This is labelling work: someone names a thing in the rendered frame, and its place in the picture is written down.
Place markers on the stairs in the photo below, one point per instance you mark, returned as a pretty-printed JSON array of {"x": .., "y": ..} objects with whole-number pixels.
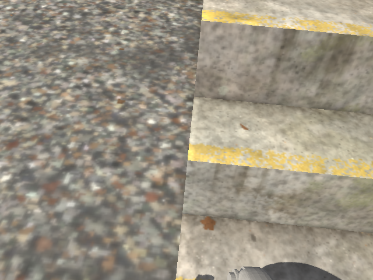
[{"x": 280, "y": 161}]

